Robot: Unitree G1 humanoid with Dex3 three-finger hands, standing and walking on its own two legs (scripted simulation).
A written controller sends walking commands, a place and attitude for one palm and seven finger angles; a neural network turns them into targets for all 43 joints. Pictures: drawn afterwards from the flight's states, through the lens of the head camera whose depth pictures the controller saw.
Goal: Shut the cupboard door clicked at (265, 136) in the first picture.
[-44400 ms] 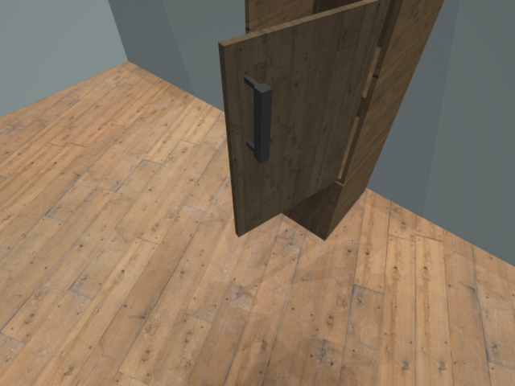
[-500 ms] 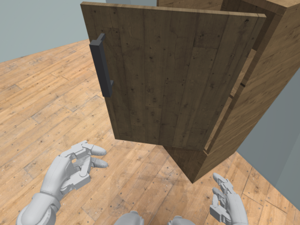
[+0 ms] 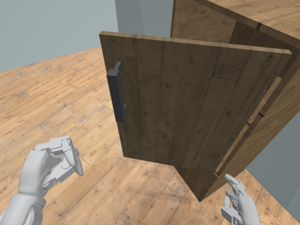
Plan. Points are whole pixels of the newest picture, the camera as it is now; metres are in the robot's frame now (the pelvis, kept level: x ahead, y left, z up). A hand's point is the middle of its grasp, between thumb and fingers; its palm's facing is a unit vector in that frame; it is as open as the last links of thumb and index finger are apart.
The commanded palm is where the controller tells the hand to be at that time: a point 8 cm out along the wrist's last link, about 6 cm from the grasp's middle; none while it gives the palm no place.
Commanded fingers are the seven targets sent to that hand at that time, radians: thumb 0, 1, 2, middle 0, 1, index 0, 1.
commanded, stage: raise the hand and make a fist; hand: left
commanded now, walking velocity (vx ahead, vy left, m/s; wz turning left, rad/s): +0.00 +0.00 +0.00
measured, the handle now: (119, 93) +0.43 +0.13 +0.13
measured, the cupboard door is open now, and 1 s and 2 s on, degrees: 48 48 48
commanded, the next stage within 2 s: bring the fist close to the handle in 0.66 s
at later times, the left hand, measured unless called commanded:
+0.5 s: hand (76, 170) +0.21 +0.18 +0.12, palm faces -0.09 -1.00 -0.04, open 3.1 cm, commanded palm +0.18 +0.23 +0.14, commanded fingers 0.00 0.90 0.90 -1.30 -1.50 -1.30 -1.50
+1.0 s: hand (83, 157) +0.22 +0.16 +0.15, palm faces -0.01 -1.00 -0.08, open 3.1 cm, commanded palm +0.20 +0.21 +0.14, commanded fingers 0.00 0.90 0.90 -1.30 -1.50 -1.30 -1.50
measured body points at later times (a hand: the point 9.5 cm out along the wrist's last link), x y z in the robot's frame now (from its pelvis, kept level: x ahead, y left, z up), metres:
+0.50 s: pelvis -0.02 +0.00 +0.02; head -0.03 -0.01 +0.47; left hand +0.20 +0.23 +0.12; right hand +0.16 -0.23 -0.04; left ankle -0.01 +0.05 -0.70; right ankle -0.01 -0.11 -0.70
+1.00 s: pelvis -0.03 -0.03 +0.02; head -0.04 -0.04 +0.47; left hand +0.21 +0.21 +0.16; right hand +0.16 -0.25 -0.05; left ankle -0.01 +0.05 -0.70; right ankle -0.01 -0.11 -0.70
